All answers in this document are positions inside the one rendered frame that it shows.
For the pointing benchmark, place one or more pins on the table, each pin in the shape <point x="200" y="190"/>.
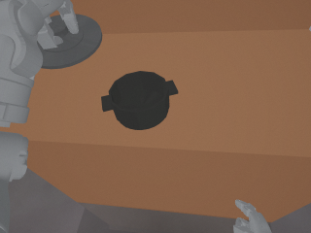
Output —
<point x="238" y="129"/>

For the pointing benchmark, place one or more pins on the knob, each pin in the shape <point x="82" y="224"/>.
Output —
<point x="59" y="27"/>

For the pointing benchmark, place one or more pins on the robot left hand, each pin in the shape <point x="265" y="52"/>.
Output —
<point x="46" y="37"/>

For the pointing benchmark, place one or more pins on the robot left forearm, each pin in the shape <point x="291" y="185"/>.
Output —
<point x="20" y="58"/>

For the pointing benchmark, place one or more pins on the pot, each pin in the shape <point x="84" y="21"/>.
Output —
<point x="140" y="100"/>

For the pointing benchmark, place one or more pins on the robot right hand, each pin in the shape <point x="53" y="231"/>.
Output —
<point x="256" y="223"/>

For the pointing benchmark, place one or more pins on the lid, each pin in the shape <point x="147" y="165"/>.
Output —
<point x="75" y="47"/>

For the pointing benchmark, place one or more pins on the left robot upper arm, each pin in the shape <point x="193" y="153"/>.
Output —
<point x="13" y="166"/>

